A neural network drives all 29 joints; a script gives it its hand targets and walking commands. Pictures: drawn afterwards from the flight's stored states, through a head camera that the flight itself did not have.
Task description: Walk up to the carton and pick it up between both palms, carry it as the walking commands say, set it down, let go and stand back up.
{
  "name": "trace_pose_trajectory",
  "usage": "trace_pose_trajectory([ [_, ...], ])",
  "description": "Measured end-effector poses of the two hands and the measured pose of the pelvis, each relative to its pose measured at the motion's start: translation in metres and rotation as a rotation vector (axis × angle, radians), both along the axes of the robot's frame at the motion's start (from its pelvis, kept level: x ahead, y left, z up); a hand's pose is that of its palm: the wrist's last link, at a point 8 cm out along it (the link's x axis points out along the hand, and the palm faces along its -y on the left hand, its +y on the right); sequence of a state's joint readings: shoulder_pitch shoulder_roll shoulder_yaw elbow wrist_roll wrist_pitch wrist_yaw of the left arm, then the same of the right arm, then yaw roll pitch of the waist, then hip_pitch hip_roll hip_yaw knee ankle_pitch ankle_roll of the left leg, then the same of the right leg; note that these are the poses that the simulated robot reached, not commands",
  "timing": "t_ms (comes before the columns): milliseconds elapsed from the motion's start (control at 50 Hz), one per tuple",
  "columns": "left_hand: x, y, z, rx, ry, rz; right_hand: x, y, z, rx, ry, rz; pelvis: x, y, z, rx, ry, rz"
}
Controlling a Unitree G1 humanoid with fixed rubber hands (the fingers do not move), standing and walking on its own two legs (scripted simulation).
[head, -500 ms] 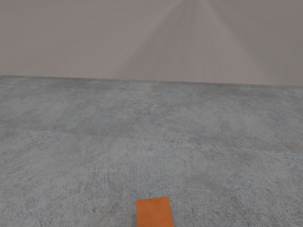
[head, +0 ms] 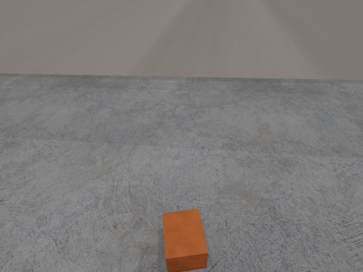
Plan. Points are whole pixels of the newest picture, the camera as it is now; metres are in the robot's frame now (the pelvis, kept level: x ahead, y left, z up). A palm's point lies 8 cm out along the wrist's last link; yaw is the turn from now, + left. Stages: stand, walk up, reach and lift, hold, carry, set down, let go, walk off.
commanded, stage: stand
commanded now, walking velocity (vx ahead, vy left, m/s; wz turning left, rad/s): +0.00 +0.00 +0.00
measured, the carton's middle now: (183, 239) +0.53 +0.03 -0.68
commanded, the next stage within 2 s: none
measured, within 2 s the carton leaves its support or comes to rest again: neither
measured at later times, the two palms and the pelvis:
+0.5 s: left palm out of the picture -0.05 +0.28 -0.14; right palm out of the picture -0.08 -0.28 -0.14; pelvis -0.08 +0.00 -0.03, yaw +4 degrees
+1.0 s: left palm out of the picture -0.13 +0.29 -0.13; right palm out of the picture -0.09 -0.30 -0.14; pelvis -0.15 -0.01 -0.02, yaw -1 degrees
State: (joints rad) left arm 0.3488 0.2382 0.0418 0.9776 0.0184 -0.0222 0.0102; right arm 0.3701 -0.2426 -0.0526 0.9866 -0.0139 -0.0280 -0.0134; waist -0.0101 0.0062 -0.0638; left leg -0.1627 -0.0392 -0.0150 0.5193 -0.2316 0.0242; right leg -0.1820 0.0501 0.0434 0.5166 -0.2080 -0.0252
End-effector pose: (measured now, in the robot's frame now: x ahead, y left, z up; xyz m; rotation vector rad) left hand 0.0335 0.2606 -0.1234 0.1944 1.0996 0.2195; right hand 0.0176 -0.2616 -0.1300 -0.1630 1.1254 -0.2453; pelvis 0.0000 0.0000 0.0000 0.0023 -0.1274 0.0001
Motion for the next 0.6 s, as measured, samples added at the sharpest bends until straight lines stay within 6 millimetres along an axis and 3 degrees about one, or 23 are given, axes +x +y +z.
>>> trace_pose_trajectory([
  [200, -0.043, 0.007, -0.001, 0.012, 0.052, 0.010, -0.042, -0.007, -0.001, -0.013, 0.051, -0.006, -0.031, 0.000, -0.001, 0.009, 0.012, -0.011],
  [420, -0.089, 0.014, -0.008, 0.058, 0.051, 0.047, -0.056, -0.019, -0.009, -0.022, 0.008, 0.025, -0.068, -0.004, -0.014, -0.008, 0.000, 0.024],
  [540, -0.081, 0.021, -0.026, 0.036, -0.028, 0.077, -0.117, -0.013, -0.018, -0.032, 0.075, -0.004, -0.089, -0.003, -0.029, -0.020, -0.001, 0.048],
  [600, -0.087, 0.017, -0.028, 0.021, -0.034, 0.036, -0.139, -0.013, -0.022, -0.043, 0.091, -0.028, -0.097, -0.004, -0.031, 0.017, -0.019, 0.014],
])
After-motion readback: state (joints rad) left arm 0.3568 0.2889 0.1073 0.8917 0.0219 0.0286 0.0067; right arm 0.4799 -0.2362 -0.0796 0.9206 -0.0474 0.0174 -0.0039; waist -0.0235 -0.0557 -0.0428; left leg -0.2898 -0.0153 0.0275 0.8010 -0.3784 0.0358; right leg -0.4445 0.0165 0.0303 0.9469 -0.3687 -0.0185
